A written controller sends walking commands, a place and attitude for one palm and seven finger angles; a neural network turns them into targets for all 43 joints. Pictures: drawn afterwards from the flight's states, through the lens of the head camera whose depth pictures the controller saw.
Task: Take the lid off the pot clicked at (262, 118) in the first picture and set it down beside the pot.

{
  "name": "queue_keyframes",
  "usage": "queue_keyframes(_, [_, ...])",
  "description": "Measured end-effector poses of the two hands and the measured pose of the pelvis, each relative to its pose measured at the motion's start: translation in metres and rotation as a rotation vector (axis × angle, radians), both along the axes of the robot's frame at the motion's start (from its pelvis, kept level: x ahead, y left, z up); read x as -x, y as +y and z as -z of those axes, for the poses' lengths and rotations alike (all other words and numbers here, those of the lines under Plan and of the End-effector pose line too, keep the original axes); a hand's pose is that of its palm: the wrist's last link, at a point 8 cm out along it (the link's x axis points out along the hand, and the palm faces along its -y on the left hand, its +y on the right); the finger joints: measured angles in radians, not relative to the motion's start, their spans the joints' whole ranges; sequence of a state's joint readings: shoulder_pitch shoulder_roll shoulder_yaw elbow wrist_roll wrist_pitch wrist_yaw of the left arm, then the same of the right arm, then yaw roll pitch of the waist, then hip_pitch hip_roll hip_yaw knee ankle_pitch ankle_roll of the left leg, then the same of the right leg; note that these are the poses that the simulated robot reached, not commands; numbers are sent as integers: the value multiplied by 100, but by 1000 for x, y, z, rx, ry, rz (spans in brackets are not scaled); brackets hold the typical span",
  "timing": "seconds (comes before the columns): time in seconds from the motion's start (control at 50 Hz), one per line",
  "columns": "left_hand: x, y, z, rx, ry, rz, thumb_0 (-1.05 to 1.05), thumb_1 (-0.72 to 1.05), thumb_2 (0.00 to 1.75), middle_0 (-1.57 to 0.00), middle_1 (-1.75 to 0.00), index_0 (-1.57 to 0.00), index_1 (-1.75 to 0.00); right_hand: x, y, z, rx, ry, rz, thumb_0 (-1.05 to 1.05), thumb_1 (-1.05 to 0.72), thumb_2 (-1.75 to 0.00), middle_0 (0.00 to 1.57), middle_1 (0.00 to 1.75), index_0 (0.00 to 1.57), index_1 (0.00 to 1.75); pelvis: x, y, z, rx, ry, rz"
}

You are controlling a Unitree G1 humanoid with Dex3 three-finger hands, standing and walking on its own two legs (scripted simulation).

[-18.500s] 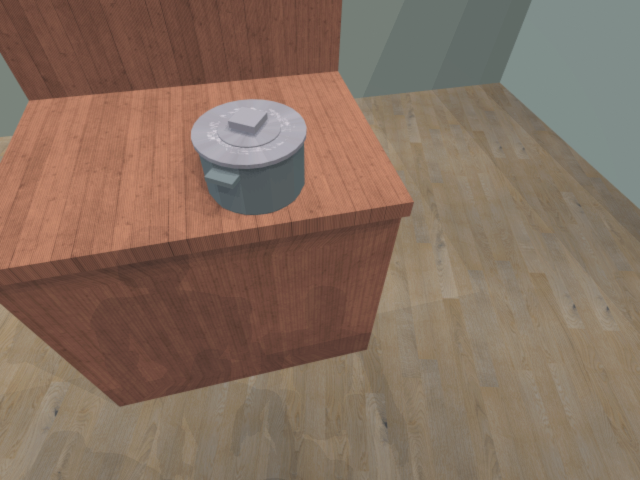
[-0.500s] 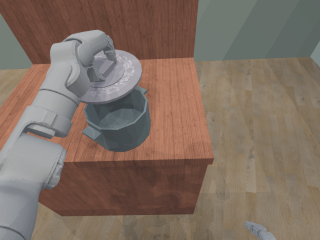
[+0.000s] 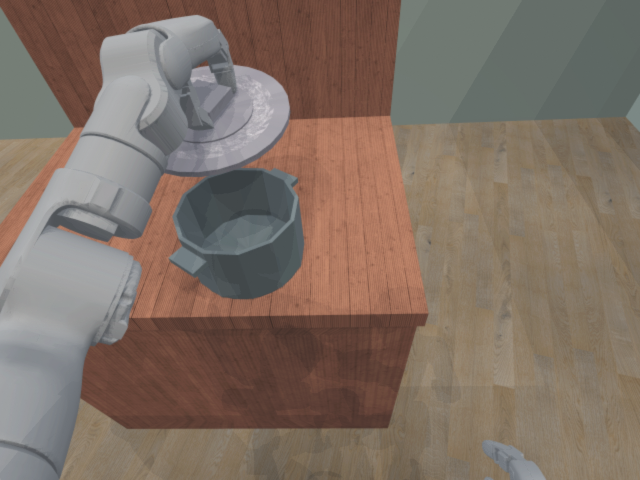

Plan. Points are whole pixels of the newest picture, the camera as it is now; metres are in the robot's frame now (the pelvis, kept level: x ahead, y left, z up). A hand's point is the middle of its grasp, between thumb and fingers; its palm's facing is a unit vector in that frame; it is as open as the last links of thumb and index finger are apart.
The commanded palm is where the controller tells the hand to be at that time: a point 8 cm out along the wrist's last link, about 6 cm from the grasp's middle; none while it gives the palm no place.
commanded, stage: lift the lid straight up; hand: left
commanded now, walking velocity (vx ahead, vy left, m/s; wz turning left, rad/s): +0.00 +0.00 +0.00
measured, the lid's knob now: (204, 99) +0.50 +0.14 +0.24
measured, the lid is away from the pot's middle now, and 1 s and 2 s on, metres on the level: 0.01 0.08 0.21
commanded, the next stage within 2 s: move the lid sideways beside the pot in 0.20 s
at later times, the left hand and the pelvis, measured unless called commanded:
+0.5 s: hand (183, 96) +0.47 +0.16 +0.26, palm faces -0.20 -0.09 -0.98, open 8.6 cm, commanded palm +0.45 +0.17 +0.33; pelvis +0.00 +0.00 +0.00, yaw -1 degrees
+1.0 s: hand (129, 102) +0.46 +0.22 +0.26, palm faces -0.19 -0.08 -0.98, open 8.6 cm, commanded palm +0.44 +0.23 +0.33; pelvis +0.00 +0.00 +0.00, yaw +0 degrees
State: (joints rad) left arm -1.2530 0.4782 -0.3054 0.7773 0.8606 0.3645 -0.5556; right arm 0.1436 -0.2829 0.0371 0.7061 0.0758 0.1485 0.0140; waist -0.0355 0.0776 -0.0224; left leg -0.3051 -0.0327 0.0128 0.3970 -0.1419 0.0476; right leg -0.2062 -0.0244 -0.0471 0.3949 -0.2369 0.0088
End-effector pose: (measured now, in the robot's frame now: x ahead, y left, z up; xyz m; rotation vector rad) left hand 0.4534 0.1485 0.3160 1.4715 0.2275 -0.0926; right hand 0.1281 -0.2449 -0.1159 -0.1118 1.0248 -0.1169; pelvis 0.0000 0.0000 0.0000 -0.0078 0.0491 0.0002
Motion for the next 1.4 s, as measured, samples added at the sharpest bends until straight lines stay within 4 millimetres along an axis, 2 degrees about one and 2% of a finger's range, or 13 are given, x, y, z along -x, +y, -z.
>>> queue_keyframes(0.1, [-2,-1,-8,-7,-18,0,-4,12,88,-64,-92,-59,-88,12,-6,3,5,25,22,1,-90,-90,20,30,20,30,-2,0,0,-1,0,7])
queue_keyframes(0.18, [-1,-2,-6,-2,-13,2,-4,12,88,-64,-92,-58,-88,17,-9,4,3,39,29,1,-90,-90,20,30,20,30,-3,1,0,-2,0,10])
queue_keyframes(0.42, [-1,1,0,-27,2,5,-4,12,88,-65,-92,-59,-88,1,-7,-2,13,-7,10,1,-90,-90,20,30,20,30,1,0,0,0,3,6])
queue_keyframes(0.78, [-4,45,-1,-20,14,-57,-4,12,88,-65,-92,-58,-88,-1,-8,-1,16,35,11,1,-90,-90,20,30,20,30,-6,1,0,3,18,1])
queue_keyframes(1.12, [7,83,-2,-43,-3,-103,-4,13,88,-65,-92,-58,-88,-9,-1,-3,16,27,-2,1,-90,-90,20,30,20,30,-3,6,1,11,25,-7])
queue_keyframes(1.4, [12,118,-1,-36,17,-162,-4,13,88,-65,-92,-58,-88,11,-3,-1,32,79,22,1,-90,-90,20,30,20,30,1,7,1,16,29,-6])
